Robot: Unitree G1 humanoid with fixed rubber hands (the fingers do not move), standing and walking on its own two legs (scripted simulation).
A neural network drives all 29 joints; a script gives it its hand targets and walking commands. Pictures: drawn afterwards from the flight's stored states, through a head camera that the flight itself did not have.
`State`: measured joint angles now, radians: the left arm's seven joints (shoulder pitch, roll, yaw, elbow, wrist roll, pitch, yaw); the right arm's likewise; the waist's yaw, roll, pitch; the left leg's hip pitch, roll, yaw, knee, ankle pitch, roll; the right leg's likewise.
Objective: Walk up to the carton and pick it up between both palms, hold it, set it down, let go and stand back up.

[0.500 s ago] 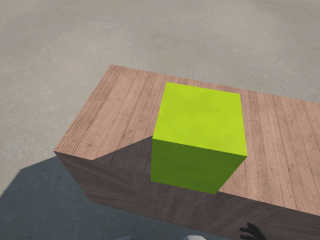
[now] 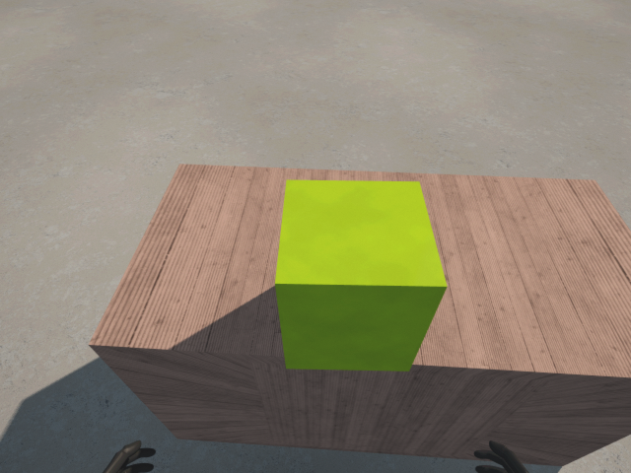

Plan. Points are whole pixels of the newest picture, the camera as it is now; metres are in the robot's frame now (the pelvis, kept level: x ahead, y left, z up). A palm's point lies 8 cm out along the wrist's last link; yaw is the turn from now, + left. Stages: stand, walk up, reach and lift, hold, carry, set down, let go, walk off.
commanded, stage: walk up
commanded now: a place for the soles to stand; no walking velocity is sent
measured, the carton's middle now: (350, 279) +0.43 -0.05 -0.03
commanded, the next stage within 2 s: none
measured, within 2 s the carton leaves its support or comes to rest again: neither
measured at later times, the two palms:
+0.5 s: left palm out of the picture +0.13 +0.25 -0.09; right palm out of the picture +0.11 -0.28 -0.10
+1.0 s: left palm (136, 464) +0.17 +0.24 -0.08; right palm out of the picture +0.07 -0.29 -0.11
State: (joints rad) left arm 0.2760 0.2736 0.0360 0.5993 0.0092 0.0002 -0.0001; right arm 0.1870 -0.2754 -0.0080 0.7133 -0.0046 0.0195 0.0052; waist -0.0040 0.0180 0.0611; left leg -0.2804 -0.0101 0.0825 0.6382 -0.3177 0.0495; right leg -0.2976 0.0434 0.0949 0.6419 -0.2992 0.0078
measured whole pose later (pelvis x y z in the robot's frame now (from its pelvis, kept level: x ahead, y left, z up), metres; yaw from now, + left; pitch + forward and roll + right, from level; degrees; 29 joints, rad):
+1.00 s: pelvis +0.01 -0.01 -0.01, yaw -8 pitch -3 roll +1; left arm 0.27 0.29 0.04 0.58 0.01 0.01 0.00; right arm 0.24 -0.31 -0.01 0.69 -0.01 0.03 0.00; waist -0.03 0.00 0.07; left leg -0.25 0.05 0.20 0.68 -0.38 0.03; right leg -0.34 0.11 0.21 0.73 -0.33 0.00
